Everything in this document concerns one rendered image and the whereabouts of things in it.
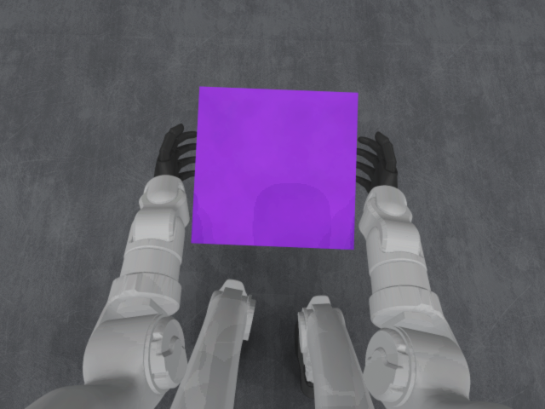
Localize robot right upper arm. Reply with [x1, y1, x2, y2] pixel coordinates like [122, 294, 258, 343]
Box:
[363, 325, 512, 409]

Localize robot left hand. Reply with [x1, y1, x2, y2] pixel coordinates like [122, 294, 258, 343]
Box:
[154, 124, 197, 181]

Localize robot right shin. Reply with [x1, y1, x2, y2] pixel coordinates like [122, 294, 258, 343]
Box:
[302, 296, 345, 382]

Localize robot right hand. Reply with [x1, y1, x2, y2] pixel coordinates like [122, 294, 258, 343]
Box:
[356, 131, 398, 193]

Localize carton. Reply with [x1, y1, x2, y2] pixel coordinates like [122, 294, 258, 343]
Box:
[191, 86, 359, 250]

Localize robot shin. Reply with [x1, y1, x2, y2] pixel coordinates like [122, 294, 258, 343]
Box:
[302, 296, 345, 382]
[207, 279, 247, 311]

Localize robot right forearm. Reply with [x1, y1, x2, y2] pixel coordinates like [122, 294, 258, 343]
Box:
[359, 186, 470, 391]

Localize robot left upper arm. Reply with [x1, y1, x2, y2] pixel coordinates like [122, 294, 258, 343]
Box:
[25, 314, 187, 409]

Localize robot left forearm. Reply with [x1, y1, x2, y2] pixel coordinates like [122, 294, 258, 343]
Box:
[83, 175, 190, 382]

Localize robot left shin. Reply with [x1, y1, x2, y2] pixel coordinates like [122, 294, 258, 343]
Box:
[207, 279, 247, 311]

